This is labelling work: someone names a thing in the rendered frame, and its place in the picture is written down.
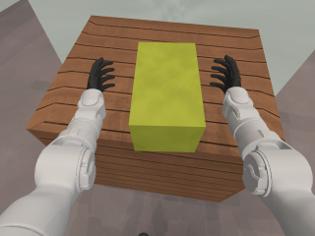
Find robot right hand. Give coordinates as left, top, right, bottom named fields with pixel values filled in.
left=210, top=55, right=242, bottom=94

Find carton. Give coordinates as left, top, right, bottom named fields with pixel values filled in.
left=128, top=41, right=206, bottom=152

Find robot right forearm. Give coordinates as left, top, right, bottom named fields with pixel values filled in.
left=221, top=87, right=313, bottom=187

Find pedestal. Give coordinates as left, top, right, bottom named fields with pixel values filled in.
left=26, top=15, right=285, bottom=203

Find robot left upper arm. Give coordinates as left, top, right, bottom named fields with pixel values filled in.
left=0, top=145, right=96, bottom=236

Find robot left forearm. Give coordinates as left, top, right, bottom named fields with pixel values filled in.
left=34, top=88, right=106, bottom=184

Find robot left hand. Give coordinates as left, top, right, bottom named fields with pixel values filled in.
left=87, top=57, right=115, bottom=92

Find robot right upper arm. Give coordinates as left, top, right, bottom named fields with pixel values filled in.
left=242, top=148, right=315, bottom=236

